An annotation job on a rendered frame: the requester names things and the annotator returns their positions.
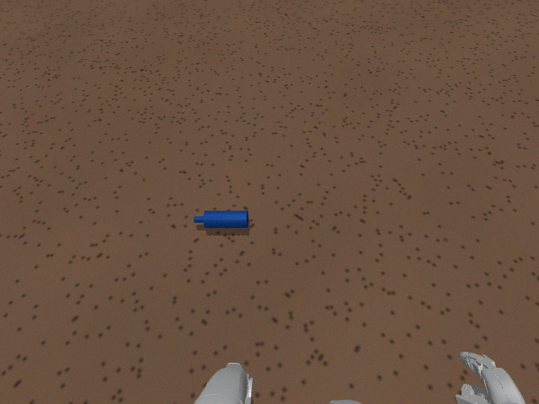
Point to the bottle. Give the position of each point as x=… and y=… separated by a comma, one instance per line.
x=224, y=219

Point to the right robot hand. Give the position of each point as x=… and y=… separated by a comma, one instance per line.
x=498, y=385

